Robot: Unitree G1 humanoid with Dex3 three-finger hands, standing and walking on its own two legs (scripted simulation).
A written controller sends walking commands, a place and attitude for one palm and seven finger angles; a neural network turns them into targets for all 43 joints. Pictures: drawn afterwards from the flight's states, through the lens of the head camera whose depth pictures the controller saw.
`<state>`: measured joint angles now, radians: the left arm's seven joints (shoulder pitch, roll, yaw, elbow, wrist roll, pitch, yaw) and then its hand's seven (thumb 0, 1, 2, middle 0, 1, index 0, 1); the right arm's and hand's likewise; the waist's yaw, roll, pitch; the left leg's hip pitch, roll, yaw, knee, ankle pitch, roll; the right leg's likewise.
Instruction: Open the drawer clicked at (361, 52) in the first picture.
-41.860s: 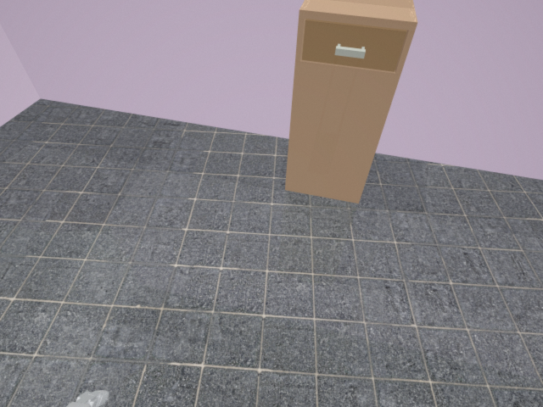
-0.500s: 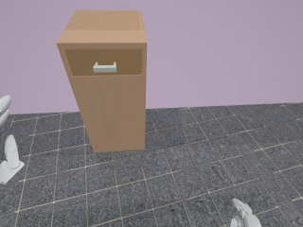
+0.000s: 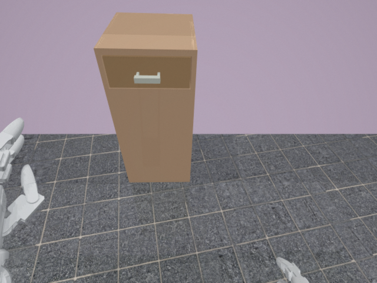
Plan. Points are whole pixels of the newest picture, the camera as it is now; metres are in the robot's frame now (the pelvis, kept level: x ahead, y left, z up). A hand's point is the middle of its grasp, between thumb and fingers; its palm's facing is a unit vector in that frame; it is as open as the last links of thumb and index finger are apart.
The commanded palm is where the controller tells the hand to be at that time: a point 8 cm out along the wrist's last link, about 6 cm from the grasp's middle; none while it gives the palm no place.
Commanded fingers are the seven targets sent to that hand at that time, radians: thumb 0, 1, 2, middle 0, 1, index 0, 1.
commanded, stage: stop stepping back and stand still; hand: left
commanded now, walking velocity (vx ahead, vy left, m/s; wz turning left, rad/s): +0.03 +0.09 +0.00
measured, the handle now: (147, 76) +0.86 +0.22 +0.01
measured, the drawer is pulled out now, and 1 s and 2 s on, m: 0.00 0.00 0.00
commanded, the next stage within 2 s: let the arm hang, fingers relaxed in 0.06 s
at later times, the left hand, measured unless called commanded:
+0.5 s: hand out of the picture +0.06 +0.21 -0.17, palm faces -0.01 -0.99 -0.16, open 7.3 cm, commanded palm none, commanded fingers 0.00 0.90 0.90 -0.20 -0.30 -0.20 -0.30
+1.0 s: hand out of the picture +0.07 +0.28 -0.15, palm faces +0.02 -0.94 -0.34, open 7.4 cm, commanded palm none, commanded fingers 0.00 0.90 0.90 -0.20 -0.30 -0.20 -0.30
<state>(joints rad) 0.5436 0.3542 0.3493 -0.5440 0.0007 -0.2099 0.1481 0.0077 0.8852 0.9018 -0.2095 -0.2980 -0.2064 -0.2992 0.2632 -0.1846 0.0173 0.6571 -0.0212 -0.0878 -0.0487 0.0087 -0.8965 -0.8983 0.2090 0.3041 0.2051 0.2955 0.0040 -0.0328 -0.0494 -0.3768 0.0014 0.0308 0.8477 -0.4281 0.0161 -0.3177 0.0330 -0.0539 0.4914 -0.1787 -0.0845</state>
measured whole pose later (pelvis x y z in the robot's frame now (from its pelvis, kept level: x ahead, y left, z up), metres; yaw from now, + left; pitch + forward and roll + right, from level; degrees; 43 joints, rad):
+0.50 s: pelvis +0.01 +0.03 +0.00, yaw +2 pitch -1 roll +0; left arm 0.28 0.21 -0.01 0.83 0.02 0.05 0.00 0.00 0.93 0.90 -0.20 -0.30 -0.20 -0.30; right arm 0.22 -0.22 0.02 0.88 -0.02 0.01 0.01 0.00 -0.90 -0.90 0.21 0.30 0.20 0.29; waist -0.02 -0.06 0.08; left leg -0.26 -0.01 0.03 0.53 -0.26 0.02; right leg -0.28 -0.01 0.00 0.52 -0.23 0.00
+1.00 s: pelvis +0.02 +0.04 +0.01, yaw +2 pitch -2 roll +0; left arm 0.17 0.30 0.01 1.11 0.01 -0.01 0.01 0.00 0.91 0.90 -0.20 -0.30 -0.20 -0.30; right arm 0.18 -0.26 -0.01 1.08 -0.02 0.01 0.00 0.00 -0.90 -0.90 0.21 0.30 0.20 0.29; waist 0.00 0.03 0.05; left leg -0.13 -0.03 0.03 0.35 -0.19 0.03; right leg -0.17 -0.02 0.00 0.37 -0.18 0.01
